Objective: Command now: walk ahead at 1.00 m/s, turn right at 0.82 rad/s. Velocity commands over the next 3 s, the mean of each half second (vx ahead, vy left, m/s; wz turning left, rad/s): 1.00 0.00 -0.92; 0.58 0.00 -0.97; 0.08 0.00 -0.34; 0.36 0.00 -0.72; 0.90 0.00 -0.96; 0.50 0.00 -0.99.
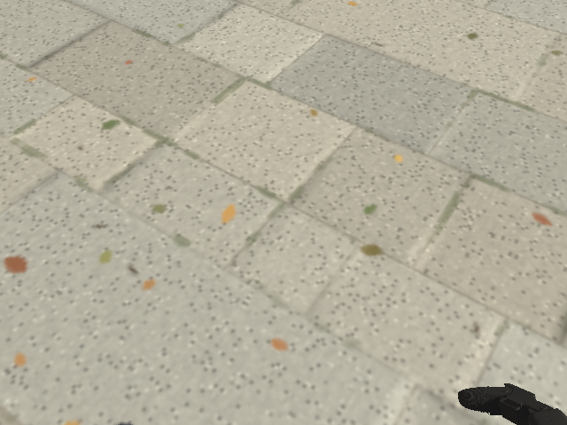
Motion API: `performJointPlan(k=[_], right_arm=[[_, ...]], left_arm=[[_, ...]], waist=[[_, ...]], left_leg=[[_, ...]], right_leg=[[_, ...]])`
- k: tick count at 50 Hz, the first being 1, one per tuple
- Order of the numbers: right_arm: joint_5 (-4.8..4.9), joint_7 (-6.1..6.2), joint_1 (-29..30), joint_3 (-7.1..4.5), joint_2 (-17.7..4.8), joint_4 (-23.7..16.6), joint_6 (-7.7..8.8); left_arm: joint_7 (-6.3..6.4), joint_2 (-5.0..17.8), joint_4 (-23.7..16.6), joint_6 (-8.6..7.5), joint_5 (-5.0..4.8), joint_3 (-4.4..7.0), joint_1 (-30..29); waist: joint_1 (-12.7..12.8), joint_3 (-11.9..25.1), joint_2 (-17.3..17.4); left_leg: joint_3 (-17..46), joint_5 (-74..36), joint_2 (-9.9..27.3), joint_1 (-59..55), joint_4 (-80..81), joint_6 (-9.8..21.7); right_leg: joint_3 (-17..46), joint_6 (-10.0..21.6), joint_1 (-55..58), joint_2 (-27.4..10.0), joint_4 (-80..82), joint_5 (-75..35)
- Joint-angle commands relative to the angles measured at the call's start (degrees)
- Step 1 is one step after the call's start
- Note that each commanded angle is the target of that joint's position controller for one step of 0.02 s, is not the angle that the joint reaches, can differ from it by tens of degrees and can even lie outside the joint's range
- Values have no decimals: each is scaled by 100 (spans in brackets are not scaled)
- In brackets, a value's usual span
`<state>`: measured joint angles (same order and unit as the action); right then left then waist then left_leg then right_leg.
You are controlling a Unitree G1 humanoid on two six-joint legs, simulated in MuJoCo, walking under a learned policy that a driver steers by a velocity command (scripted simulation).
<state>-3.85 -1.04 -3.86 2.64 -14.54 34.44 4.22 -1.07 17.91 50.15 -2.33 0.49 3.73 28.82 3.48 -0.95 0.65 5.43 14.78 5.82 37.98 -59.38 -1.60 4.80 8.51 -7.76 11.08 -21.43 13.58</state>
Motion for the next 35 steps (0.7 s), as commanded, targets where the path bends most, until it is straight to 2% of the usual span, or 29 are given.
performJointPlan(k=[1,3,5,6,7,8,9,10,11,12,13,14,15,16,18,20,21,24,25,26,27,28,29,30,31,32,33,34,35], right_arm=[[126,-78,628,-59,-481,-566,-5],[203,-72,778,-75,-490,-579,13],[212,-25,862,-129,-629,-604,39],[199,7,743,-169,-714,-570,59],[195,62,375,-258,-896,-457,82],[213,131,-401,-373,-1107,-250,113],[181,232,-1557,-506,-1341,4,147],[37,360,-2884,-675,-1748,188,160],[-65,312,-2258,-786,-2213,141,102],[-8,280,-1651,-752,-1576,9,47],[48,260,-1381,-630,-1073,23,42],[24,231,-1385,-582,-858,171,43],[42,246,-1554,-562,-811,360,73],[92,229,-1705,-546,-729,545,120],[237,147,-1854,-517,-548,806,220],[274,112,-1753,-515,-524,908,273],[250,109,-1637,-536,-675,902,321],[238,119,-1585,-570,-789,1035,342],[224,137,-1656,-574,-851,1083,339],[227,146,-1857,-612,-1085,1106,352],[239,185,-2010,-657,-1235,1144,308],[250,231,-2042,-705,-1402,1138,236],[222,270,-1891,-755,-1555,1070,122],[206,289,-1615,-785,-1657,951,22],[199,231,-1503,-781,-1528,877,-30],[115,122,-1619,-610,-770,659,-5],[305,176,-1922,-607,-997,55,28],[250,196,-1375,-552,-1116,-27,147],[275,194,-1263,-507,-1040,-29,192]], left_arm=[[-8,929,-635,-217,-57,260,-648],[-45,1024,-592,-237,-133,318,-458],[-13,1089,-558,-212,-133,363,-310],[28,1126,-564,-193,-118,380,-313],[55,1225,-573,-187,-88,402,-336],[49,1388,-591,-183,-47,429,-441],[32,1346,-671,-227,-18,413,-757],[52,586,-856,-304,31,202,-890],[27,56,-1265,-274,-269,0,-144],[98,548,-1029,-137,-78,15,-631],[50,704,-1053,-82,34,64,-1175],[-23,671,-1071,-33,75,68,-1436],[-117,548,-1175,30,149,52,-1673],[-188,396,-1246,117,170,9,-1711],[-264,173,-1482,252,153,-75,-2013],[-326,122,-1710,294,153,-139,-2365],[-361,84,-1898,288,152,-192,-2492],[-461,203,-2031,276,134,-247,-3125],[-483,180,-1963,284,86,-263,-3134],[-493,137,-2029,258,105,-286,-3209],[-473,240,-1960,248,121,-260,-3097],[-430,337,-1848,228,142,-217,-2765],[-374,562,-1620,202,122,-114,-2027],[-302,805,-1262,170,121,32,-813],[-144,1014,-869,138,114,199,54],[11,1492,-906,195,14,327,-443],[11,2024,-1257,274,178,470,-552],[82,1771,-1334,275,64,474,-559],[146,1521,-1224,251,32,415,-801]], waist=[[-217,-626,-181],[-1,-368,-274],[108,-197,-340],[51,-70,-352],[-122,244,-339],[-546,781,-274],[-1203,1325,-235],[-1594,2176,618],[-741,2868,2662],[-817,1884,1336],[-884,1117,619],[-833,647,126],[-764,372,166],[-657,180,394],[-500,23,489],[-390,-74,414],[-249,-207,587],[-280,-636,159],[-296,-572,95],[-257,-625,230],[-160,-473,296],[70,-239,462],[493,217,531],[1058,747,571],[1247,1025,20],[501,576,-1405],[307,2000,-1353],[399,1877,-162],[66,923,183]], left_leg=[[-568,-1333,-172,-1095,1698,-174],[-619,-2181,-351,-1582,2285,-117],[-528,-2102,-451,-1627,2737,-38],[-479,-1875,-533,-1815,2980,1],[-477,-1405,-686,-2275,3058,68],[-515,-881,-770,-3121,3062,139],[-258,-451,-376,-4487,2868,256],[1147,1692,1050,-5837,2928,403],[4649,3031,2401,-6556,4303,1051],[4291,3695,2033,-5807,4481,1073],[3056,2690,1722,-5092,4342,971],[2186,1394,1483,-4476,4361,903],[1521,616,1278,-4112,4415,831],[1031,50,1165,-3846,4478,740],[314,-964,1105,-3749,4616,614],[-527,-1725,875,-3515,4853,497],[-766,-2104,963,-3296,4933,511],[-1738,-2592,537,-3102,5327,345],[-2068,-3683,373,-3170,5262,237],[-2141,-5205,542,-3285,4914,188],[-2174,-6546,601,-3666,4513,138],[-2157,-7222,704,-3847,3952,122],[-2087,-7602,812,-3835,2977,158],[-1951,-7645,939,-3395,1487,259],[-1936,-4944,543,-2316,-558,192],[-1882,1268,-558,-534,-2853,-33],[-639,1713,-855,929,-4251,-210],[-87,1156,-522,1160,-3767,-156],[-84,946,-332,1014,-3107,-141]], right_leg=[[1468,742,-1831,-1049,1547,-730],[1532,523,-1414,-1144,1422,-1715],[1645,357,-610,-1245,1022,-2358],[1702,248,-270,-1274,679,-2787],[1700,125,12,-1271,52,-3645],[1593,-3,84,-1171,-995,-4133],[1478,-118,-611,-970,-2422,-3657],[1013,-68,-1523,-684,-4383,-891],[372,-245,-3131,-275,-5858,1584],[207,-167,-3817,-885,-6138,910],[58,-198,-3867,-1107,-5844,442],[5,-253,-3723,-1282,-5629,284],[17,-279,-3682,-1432,-5492,282],[-17,-320,-3647,-1536,-5425,298],[-101,-340,-3898,-1679,-5337,255],[-316,-358,-3897,-1636,-5093,-222],[-323,-360,-3821,-1727,-4739,-564],[-986,-242,-3264,-1498,-3241,-1298],[-1293,-109,-2801,-1249,-2888,-1403],[-1501,0,-2494,-1132,-2567,-1324],[-1705,102,-2253,-880,-2448,-1123],[-1707,202,-1813,-723,-2317,-946],[-1643,314,-969,-538,-2304,-716],[-1367,518,349,-436,-2179,-562],[-812,674,1799,-503,-1535,-732],[830,882,2259,-1538,-1474,-2351],[3439,2148,3806,-2664,-799,-3089],[3722,1950,3362,-2682,-153,-2883],[3256,1780,2246,-2535,71,-3136]])
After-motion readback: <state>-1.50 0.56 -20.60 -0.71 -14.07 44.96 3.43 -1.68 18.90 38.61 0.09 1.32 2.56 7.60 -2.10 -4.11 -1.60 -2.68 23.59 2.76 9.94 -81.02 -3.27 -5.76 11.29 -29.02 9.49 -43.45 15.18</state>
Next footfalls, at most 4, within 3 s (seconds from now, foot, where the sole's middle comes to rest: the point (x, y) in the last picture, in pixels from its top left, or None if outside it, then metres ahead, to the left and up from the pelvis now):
0.18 left None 0.40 0.16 -0.77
0.62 right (376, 338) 0.73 -0.17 -0.77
0.98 left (407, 241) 1.05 -0.28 -0.77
1.34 right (431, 312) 0.81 -0.32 -0.77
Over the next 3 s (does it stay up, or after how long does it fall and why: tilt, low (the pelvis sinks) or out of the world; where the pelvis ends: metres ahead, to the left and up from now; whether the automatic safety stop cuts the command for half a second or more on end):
stays up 0.57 -0.99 -0.03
